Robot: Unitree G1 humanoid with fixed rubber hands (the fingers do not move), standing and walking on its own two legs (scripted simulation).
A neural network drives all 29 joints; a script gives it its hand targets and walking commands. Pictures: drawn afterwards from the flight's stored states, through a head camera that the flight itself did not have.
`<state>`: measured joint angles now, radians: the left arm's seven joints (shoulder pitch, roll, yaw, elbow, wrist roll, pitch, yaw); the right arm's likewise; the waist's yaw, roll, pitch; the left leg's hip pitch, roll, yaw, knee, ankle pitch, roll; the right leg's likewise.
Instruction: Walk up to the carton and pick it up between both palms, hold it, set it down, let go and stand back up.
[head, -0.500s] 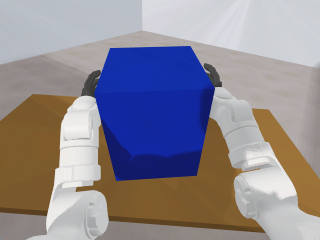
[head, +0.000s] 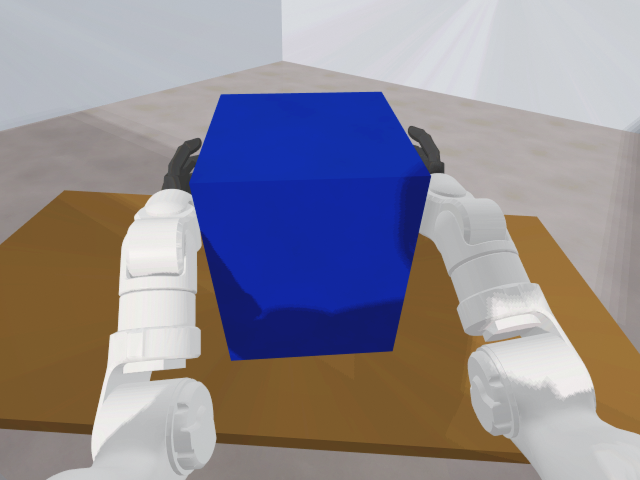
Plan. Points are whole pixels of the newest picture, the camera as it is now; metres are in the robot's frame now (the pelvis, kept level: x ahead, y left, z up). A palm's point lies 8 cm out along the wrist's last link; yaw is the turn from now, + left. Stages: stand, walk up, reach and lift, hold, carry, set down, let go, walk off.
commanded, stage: hold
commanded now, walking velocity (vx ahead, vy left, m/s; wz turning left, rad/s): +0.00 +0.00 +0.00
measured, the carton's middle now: (307, 224) +0.37 -0.01 +0.21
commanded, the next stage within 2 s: none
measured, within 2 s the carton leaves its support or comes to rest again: neither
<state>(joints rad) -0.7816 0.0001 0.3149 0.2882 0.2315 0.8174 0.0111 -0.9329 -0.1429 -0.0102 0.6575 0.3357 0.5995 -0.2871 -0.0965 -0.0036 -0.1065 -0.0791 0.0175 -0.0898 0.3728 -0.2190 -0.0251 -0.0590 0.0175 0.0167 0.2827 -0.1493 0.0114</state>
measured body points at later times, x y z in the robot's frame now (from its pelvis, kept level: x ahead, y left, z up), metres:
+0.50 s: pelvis +0.00 +0.00 +0.00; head -0.07 +0.02 +0.44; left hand +0.38 +0.14 +0.24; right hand +0.38 -0.15 +0.25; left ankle +0.00 +0.13 -0.75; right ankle +0.01 -0.13 -0.75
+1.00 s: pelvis +0.00 +0.00 +0.00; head -0.07 +0.01 +0.44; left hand +0.39 +0.14 +0.24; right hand +0.39 -0.15 +0.25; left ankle +0.00 +0.13 -0.75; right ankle +0.01 -0.13 -0.75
